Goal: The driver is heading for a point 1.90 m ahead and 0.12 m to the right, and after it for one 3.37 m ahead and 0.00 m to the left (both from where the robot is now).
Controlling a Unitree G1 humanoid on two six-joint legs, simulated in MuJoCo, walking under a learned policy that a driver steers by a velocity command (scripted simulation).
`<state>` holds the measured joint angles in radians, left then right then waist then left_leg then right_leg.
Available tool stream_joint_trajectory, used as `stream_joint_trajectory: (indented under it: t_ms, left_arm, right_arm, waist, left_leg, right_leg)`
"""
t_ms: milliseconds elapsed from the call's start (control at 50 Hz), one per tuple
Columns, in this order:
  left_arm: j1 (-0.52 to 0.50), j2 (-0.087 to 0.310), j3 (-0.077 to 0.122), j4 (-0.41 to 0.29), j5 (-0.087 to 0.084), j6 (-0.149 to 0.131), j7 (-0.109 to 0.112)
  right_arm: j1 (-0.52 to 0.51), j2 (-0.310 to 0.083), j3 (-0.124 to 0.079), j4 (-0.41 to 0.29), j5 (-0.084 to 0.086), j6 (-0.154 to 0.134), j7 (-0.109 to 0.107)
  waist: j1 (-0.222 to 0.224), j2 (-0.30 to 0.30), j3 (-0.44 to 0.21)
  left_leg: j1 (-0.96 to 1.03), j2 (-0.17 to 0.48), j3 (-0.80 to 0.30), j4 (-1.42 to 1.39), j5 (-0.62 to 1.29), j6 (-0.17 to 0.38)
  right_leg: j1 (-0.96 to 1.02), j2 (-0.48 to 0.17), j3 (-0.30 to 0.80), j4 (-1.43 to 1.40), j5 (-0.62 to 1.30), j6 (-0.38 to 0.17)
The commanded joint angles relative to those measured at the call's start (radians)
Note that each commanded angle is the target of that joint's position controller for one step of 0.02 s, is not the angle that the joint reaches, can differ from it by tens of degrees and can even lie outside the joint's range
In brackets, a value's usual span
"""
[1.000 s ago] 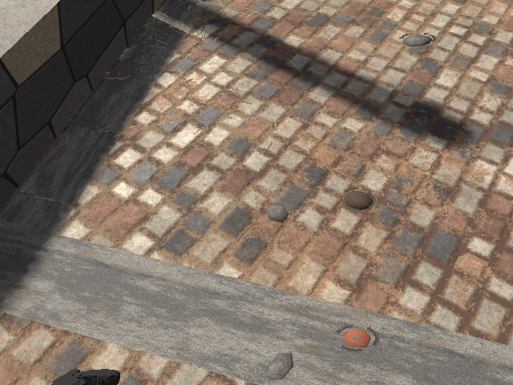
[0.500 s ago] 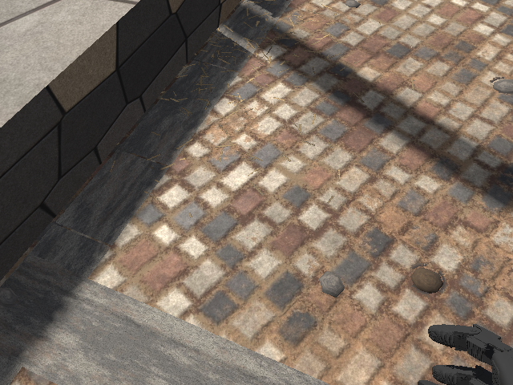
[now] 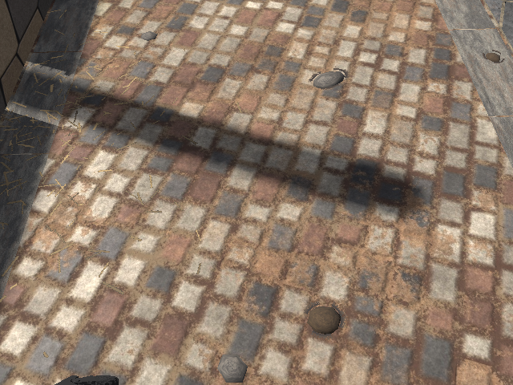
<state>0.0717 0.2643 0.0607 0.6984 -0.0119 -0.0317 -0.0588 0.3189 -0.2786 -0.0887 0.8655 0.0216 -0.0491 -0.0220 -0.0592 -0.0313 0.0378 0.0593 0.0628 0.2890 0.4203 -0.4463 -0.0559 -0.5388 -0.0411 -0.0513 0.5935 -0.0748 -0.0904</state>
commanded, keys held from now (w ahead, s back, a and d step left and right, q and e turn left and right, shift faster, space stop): e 0.28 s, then w+e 0.06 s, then w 0.46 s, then w+q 0.20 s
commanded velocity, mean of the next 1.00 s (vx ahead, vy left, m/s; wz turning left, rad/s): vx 0.33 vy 0.00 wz -0.29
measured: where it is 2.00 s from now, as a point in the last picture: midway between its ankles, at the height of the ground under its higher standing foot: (286, 236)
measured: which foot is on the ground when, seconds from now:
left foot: down 0.00-0.02, up 0.04-0.48, down 0.50-0.94, up 0.96-1.00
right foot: down 0.00-0.50, up 0.52-0.90, down 0.92-1.00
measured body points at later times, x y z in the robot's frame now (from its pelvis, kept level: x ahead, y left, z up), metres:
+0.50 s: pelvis +0.16 +0.01 +0.01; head +0.18 +0.00 +0.46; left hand +0.37 +0.24 -0.08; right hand +0.24 -0.30 -0.08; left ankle +0.23 +0.12 -0.72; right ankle +0.13 -0.09 -0.72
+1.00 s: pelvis +0.35 -0.08 +0.01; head +0.38 -0.10 +0.46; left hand +0.63 +0.08 -0.06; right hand +0.26 -0.35 -0.12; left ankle +0.25 +0.11 -0.66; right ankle +0.38 -0.20 -0.72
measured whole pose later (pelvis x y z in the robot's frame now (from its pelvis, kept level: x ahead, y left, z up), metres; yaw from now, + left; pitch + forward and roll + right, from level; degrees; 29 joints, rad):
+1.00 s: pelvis +0.35 -0.08 +0.01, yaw -15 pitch +3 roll +0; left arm 0.07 0.26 0.04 0.63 0.00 -0.09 -0.03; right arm 0.43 -0.29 -0.05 0.84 0.03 -0.06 -0.01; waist -0.08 0.02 0.01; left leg -0.25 0.03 -0.08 0.94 -0.49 0.00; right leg -0.41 0.01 -0.04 0.55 -0.18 -0.03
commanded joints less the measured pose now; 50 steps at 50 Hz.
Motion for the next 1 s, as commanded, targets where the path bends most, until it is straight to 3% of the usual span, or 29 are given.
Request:
stream_joint_trajectory:
  t_ms: [20, 40, 60, 80, 100, 120, 160, 180, 240, 300, 340, 360, 420, 480, 500, 520, 540, 560, 600, 640, 720, 760, 840, 900, 920, 940, 960, 980, 1000]
  left_arm:
    - [0.318, 0.301, 0.105, 0.008, 0.006, 0.002, 0.039]
    - [0.259, 0.358, 0.103, -0.050, 0.024, -0.005, 0.035]
    - [0.273, 0.281, 0.084, -0.066, 0.019, -0.004, 0.025]
    - [0.224, 0.234, 0.072, -0.064, 0.009, -0.010, 0.024]
    - [0.168, 0.199, 0.064, -0.063, -0.006, -0.011, 0.027]
    - [0.123, 0.170, 0.056, -0.072, -0.008, -0.006, 0.035]
    - [0.085, 0.173, 0.056, -0.092, 0.017, -0.001, 0.041]
    - [0.081, 0.184, 0.059, -0.093, 0.020, -0.001, 0.044]
    - [0.091, 0.201, 0.065, -0.091, 0.010, 0.009, 0.064]
    - [0.088, 0.197, 0.063, -0.098, -0.004, 0.032, 0.083]
    - [0.092, 0.196, 0.061, -0.104, -0.007, 0.038, 0.086]
    - [0.094, 0.196, 0.059, -0.103, -0.003, 0.036, 0.085]
    - [0.142, 0.179, 0.048, -0.085, 0.006, 0.027, 0.075]
    - [0.155, 0.135, 0.025, -0.072, 0.010, 0.021, 0.067]
    - [0.153, 0.091, 0.010, -0.075, 0.014, 0.015, 0.067]
    - [0.178, 0.030, -0.007, -0.091, 0.010, 0.003, 0.065]
    - [0.114, 0.083, 0.002, -0.135, -0.007, -0.014, 0.068]
    - [0.074, 0.160, 0.024, -0.133, -0.013, -0.025, 0.069]
    - [0.078, 0.152, 0.028, -0.114, -0.001, -0.028, 0.059]
    - [0.055, 0.118, 0.023, -0.116, 0.000, -0.036, 0.048]
    - [-0.020, 0.045, 0.000, -0.130, 0.002, -0.044, 0.039]
    - [-0.061, 0.030, -0.007, -0.137, -0.002, -0.047, 0.032]
    - [-0.114, 0.059, 0.000, -0.156, -0.014, -0.057, 0.018]
    - [0.024, 0.113, 0.029, -0.120, -0.011, -0.067, 0.021]
    - [0.151, 0.156, 0.051, -0.088, -0.003, -0.067, 0.032]
    - [0.341, 0.237, 0.072, -0.067, 0.018, -0.062, 0.048]
    - [0.381, 0.289, 0.079, -0.049, 0.030, -0.051, 0.045]
    - [0.360, 0.200, 0.057, -0.044, 0.018, -0.052, 0.043]
    - [0.303, 0.153, 0.041, -0.042, 0.008, -0.053, 0.045]
  right_arm:
    - [-0.019, -0.094, -0.007, -0.107, -0.041, -0.012, -0.006]
    - [0.077, -0.053, 0.020, -0.138, -0.045, -0.036, 0.007]
    - [-0.030, -0.149, -0.002, -0.131, -0.013, -0.049, 0.014]
    - [-0.099, -0.142, 0.001, -0.162, 0.007, -0.050, 0.011]
    - [-0.109, -0.129, 0.002, -0.147, -0.009, -0.043, -0.004]
    - [-0.109, -0.144, -0.005, -0.145, -0.025, -0.029, -0.016]
    - [-0.078, -0.141, -0.010, -0.148, -0.029, 0.001, -0.019]
    - [-0.066, -0.126, -0.007, -0.147, -0.032, 0.008, -0.021]
    - [-0.099, -0.105, 0.002, -0.161, -0.038, 0.019, -0.028]
    - [-0.159, -0.100, 0.008, -0.179, -0.033, 0.025, -0.022]
    - [-0.220, -0.098, 0.011, -0.199, -0.021, 0.021, -0.009]
    - [-0.231, -0.102, 0.011, -0.204, -0.017, 0.015, -0.003]
    - [-0.241, -0.111, 0.009, -0.210, -0.015, -0.018, 0.016]
    - [-0.162, -0.092, 0.008, -0.189, -0.020, -0.047, 0.027]
    - [-0.104, -0.118, 0.001, -0.179, -0.032, -0.054, 0.024]
    - [-0.039, -0.196, -0.014, -0.167, -0.050, -0.055, 0.017]
    - [0.054, -0.246, -0.037, -0.129, -0.050, -0.050, 0.026]
    - [0.063, -0.194, -0.026, -0.133, -0.031, -0.056, 0.028]
    - [0.026, -0.144, -0.009, -0.143, -0.017, -0.052, 0.024]
    - [0.011, -0.129, 0.000, -0.143, -0.021, -0.046, 0.018]
    - [0.027, -0.139, -0.001, -0.126, -0.013, -0.039, 0.015]
    - [0.047, -0.159, -0.005, -0.114, -0.008, -0.035, 0.017]
    - [0.100, -0.182, -0.009, -0.086, 0.007, -0.021, 0.022]
    - [0.073, -0.196, -0.011, -0.084, 0.014, -0.010, 0.016]
    - [0.066, -0.165, -0.001, -0.089, 0.008, -0.013, 0.017]
    - [0.046, -0.089, 0.028, -0.126, -0.022, -0.021, 0.018]
    - [0.156, -0.017, 0.047, -0.147, 0.001, -0.038, 0.012]
    - [0.112, -0.131, 0.018, -0.130, 0.024, -0.043, 0.011]
    - [0.043, -0.159, 0.007, -0.146, 0.029, -0.042, 0.015]
  waist:
    - [0.152, -0.139, -0.248]
    - [0.076, -0.245, -0.460]
    - [0.163, -0.037, -0.499]
    - [0.143, -0.028, -0.364]
    - [0.104, 0.045, -0.244]
    - [0.074, 0.024, -0.190]
    - [0.028, -0.015, -0.172]
    - [0.019, -0.019, -0.178]
    - [0.024, -0.032, -0.197]
    - [0.045, -0.055, -0.205]
    - [0.072, -0.087, -0.166]
    - [0.079, -0.112, -0.148]
    - [0.106, -0.122, -0.132]
    - [0.055, -0.106, -0.106]
    - [0.033, -0.061, -0.118]
    - [0.050, 0.127, -0.124]
    - [0.009, 0.300, -0.066]
    - [-0.015, 0.216, -0.003]
    - [0.010, 0.167, 0.002]
    - [0.012, 0.169, 0.011]
    - [-0.013, 0.169, -0.008]
    - [-0.029, 0.173, -0.008]
    - [-0.039, 0.172, 0.015]
    - [0.065, 0.159, -0.040]
    - [0.129, 0.131, -0.122]
    - [0.209, -0.009, -0.288]
    - [0.157, -0.290, -0.391]
    - [0.178, -0.188, -0.296]
    - [0.164, -0.146, -0.175]
  left_leg:
    - [-0.417, 0.059, -0.052, 0.702, 0.296, 0.016]
    - [-0.702, -0.121, -0.243, 1.032, -0.283, -0.034]
    - [-0.735, -0.065, -0.391, 1.054, -0.227, -0.012]
    - [-0.779, -0.032, -0.374, 0.994, -0.139, 0.010]
    - [-0.774, 0.007, -0.362, 0.912, -0.066, 0.008]
    - [-0.728, 0.028, -0.364, 0.851, -0.021, 0.005]
    - [-0.621, 0.021, -0.362, 0.802, 0.022, 0.001]
    - [-0.601, 0.011, -0.356, 0.767, 0.038, -0.007]
    - [-0.616, -0.014, -0.360, 0.636, 0.106, -0.031]
    - [-0.609, -0.028, -0.376, 0.502, 0.202, -0.041]
    - [-0.606, -0.037, -0.384, 0.390, 0.244, -0.032]
    - [-0.603, -0.038, -0.382, 0.339, 0.246, -0.026]
    - [-0.518, -0.050, -0.355, 0.226, 0.211, 0.004]
    - [-0.317, -0.058, -0.315, 0.042, 0.234, 0.060]
    - [-0.213, 0.028, -0.401, 0.008, 0.203, 0.097]
    - [-0.088, 0.186, -0.621, -0.073, 0.103, 0.186]
    - [-0.045, 0.322, -0.937, -0.187, -0.101, 0.311]
    - [-0.048, 0.329, -0.964, -0.198, -0.186, 0.334]
    - [-0.055, 0.247, -0.813, -0.197, -0.140, 0.277]
    - [-0.095, 0.196, -0.696, -0.229, 0.018, 0.251]
    - [-0.157, 0.128, -0.494, -0.246, 0.299, 0.234]
    - [-0.177, 0.121, -0.447, -0.240, 0.350, 0.229]
    - [-0.169, 0.167, -0.481, -0.211, 0.378, 0.234]
    - [-0.194, 0.158, -0.479, -0.089, 0.541, 0.195]
    - [-0.260, 0.103, -0.429, 0.072, 0.597, 0.162]
    - [-0.455, 0.030, -0.372, 0.399, 0.351, 0.114]
    - [-0.747, -0.084, -0.350, 0.696, -0.132, 0.071]
    - [-0.836, -0.037, -0.425, 0.825, -0.106, 0.069]
    - [-0.875, 0.000, -0.413, 0.842, -0.015, 0.077]
  right_leg:
    - [0.666, -0.112, 0.244, -0.035, 0.529, -0.129]
    - [0.915, -0.363, 0.761, -0.107, 0.618, -0.380]
    - [0.883, -0.322, 0.672, -0.152, 0.608, -0.331]
    - [0.768, -0.276, 0.524, -0.157, 0.561, -0.285]
    - [0.615, -0.217, 0.434, -0.176, 0.501, -0.233]
    - [0.487, -0.187, 0.390, -0.203, 0.466, -0.213]
    - [0.330, -0.156, 0.357, -0.245, 0.480, -0.208]
    - [0.296, -0.145, 0.334, -0.247, 0.514, -0.209]
    - [0.286, -0.122, 0.322, -0.234, 0.497, -0.193]
    - [0.280, -0.093, 0.355, -0.245, 0.182, -0.157]
    - [0.259, -0.081, 0.419, -0.293, -0.205, -0.146]
    - [0.262, -0.089, 0.440, -0.304, -0.289, -0.145]
    - [0.273, -0.105, 0.471, -0.268, -0.329, -0.142]
    - [0.209, -0.057, 0.476, -0.198, -0.417, -0.095]
    - [0.145, -0.012, 0.436, -0.098, -0.447, -0.054]
    - [-0.014, 0.115, 0.268, 0.129, -0.471, 0.009]
    - [-0.240, 0.140, 0.173, 0.304, -0.533, 0.038]
    - [-0.326, 0.083, 0.210, 0.423, -0.503, 0.046]
    - [-0.341, 0.033, 0.173, 0.466, -0.363, 0.058]
    - [-0.298, -0.003, 0.139, 0.418, -0.242, 0.072]
    - [-0.147, 0.002, 0.058, 0.205, -0.085, 0.101]
    - [-0.067, 0.016, 0.039, 0.084, -0.040, 0.106]
    - [0.023, 0.035, 0.035, -0.040, -0.032, 0.089]
    - [0.274, 0.060, 0.029, -0.145, -0.019, 0.043]
    - [0.476, 0.026, 0.059, -0.145, -0.011, 0.014]
    - [0.767, -0.197, 0.284, -0.119, -0.019, -0.055]
    - [0.935, -0.393, 0.690, -0.246, -0.272, -0.183]
    - [0.847, -0.366, 0.704, -0.298, -0.405, -0.173]
    - [0.743, -0.332, 0.551, -0.309, -0.365, -0.139]
Velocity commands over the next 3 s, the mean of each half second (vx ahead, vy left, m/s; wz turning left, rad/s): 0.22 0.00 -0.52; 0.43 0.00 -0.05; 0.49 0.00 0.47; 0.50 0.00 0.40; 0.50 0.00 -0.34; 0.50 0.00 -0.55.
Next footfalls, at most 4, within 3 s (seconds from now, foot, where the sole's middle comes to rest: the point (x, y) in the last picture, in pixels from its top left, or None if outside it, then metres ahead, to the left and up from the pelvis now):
0.50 left None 0.27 0.11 -0.76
0.92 right None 0.42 -0.22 -0.76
1.44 left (258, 273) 0.76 -0.01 -0.76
1.94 right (304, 188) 1.06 -0.18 -0.76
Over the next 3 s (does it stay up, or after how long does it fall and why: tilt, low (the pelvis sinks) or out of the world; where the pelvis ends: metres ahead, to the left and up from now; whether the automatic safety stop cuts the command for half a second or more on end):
stays up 1.42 -0.11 0.00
